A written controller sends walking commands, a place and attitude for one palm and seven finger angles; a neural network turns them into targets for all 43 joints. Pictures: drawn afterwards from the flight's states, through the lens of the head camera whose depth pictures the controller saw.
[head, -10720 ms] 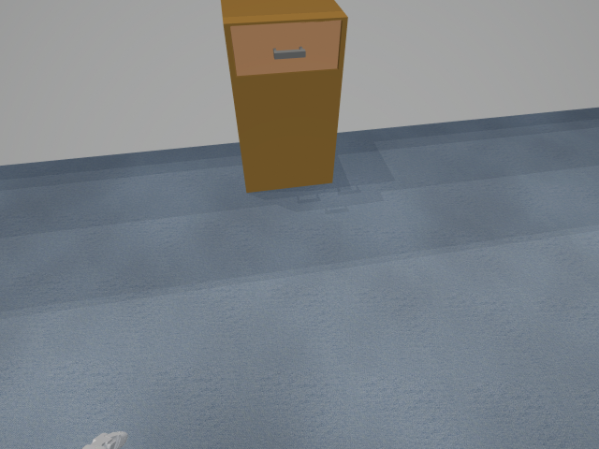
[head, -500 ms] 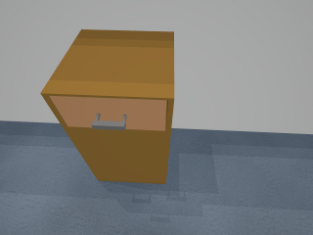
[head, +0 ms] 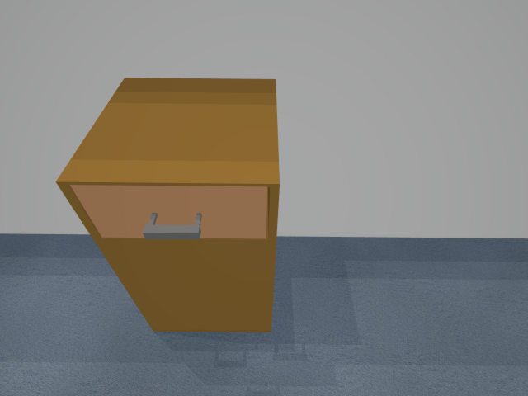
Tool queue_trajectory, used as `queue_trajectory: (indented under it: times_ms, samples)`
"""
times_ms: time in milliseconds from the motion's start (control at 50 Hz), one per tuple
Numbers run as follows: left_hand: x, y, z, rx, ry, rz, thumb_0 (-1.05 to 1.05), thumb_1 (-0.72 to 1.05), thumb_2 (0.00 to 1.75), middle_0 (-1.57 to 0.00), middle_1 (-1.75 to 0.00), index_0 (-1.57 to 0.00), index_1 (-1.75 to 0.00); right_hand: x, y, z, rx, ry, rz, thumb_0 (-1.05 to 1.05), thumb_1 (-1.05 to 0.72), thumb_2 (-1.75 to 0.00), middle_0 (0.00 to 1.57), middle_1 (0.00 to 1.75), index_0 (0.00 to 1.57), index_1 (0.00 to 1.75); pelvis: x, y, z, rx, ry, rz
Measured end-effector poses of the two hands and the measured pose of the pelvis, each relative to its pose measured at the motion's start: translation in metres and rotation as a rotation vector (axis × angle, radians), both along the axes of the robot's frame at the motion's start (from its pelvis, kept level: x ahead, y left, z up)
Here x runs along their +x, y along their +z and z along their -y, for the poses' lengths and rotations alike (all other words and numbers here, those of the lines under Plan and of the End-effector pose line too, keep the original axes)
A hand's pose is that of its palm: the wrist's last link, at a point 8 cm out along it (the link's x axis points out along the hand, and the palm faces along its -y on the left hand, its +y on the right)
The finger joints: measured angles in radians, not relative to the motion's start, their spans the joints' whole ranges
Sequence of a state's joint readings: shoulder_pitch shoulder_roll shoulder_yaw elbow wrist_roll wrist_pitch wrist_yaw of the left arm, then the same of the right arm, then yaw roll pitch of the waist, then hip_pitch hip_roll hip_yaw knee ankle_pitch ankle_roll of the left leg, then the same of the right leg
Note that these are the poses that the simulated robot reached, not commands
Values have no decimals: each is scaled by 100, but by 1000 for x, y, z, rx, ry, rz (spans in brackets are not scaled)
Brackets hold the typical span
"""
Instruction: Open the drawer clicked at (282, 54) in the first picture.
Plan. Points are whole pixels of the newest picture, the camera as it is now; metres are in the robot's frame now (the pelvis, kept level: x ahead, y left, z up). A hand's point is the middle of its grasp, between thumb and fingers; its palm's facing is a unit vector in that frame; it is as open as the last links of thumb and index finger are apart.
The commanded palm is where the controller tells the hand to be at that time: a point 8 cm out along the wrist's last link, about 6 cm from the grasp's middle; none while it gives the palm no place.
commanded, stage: come to a stop and stand still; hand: left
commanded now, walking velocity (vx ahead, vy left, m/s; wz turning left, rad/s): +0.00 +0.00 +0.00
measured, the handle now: (174, 224) +0.47 +0.22 -0.07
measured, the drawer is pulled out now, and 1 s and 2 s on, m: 0.00 0.00 0.00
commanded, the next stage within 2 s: look again from close up in 0.58 s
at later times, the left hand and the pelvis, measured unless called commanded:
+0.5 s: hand out of the picture +0.03 +0.18 -0.17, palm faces +0.02 -0.98 -0.19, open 7.4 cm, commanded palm none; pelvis +0.03 +0.01 +0.01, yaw -1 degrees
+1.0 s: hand out of the picture +0.02 +0.18 -0.17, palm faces +0.01 -0.98 -0.19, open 7.4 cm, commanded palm none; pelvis +0.03 +0.01 +0.01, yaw -1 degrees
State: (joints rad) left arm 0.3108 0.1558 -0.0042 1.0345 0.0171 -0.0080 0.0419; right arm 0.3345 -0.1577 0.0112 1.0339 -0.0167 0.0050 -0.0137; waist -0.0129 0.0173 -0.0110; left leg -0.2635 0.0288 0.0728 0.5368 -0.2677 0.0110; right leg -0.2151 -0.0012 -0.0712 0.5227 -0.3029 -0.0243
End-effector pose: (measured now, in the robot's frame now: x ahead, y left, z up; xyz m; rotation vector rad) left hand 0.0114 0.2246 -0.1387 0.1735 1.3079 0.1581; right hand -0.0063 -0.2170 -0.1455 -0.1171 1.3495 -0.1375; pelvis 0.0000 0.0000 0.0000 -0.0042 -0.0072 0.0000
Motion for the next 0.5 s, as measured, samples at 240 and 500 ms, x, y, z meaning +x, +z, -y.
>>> queue_trajectory:
  times_ms: [240,500]
  samples:
    - [29,5,-13,8,-13,4,0,91,89,-20,-30,-20,-30,-8,0,-23,34,-4,-85,0,-91,-90,20,30,20,30,16,4,-9,10,-8,-6]
    - [12,-3,-6,-32,14,-80,0,91,89,-20,-30,-20,-30,33,7,-11,-28,15,-31,0,-92,-90,20,30,20,30,29,6,-15,10,-13,2]
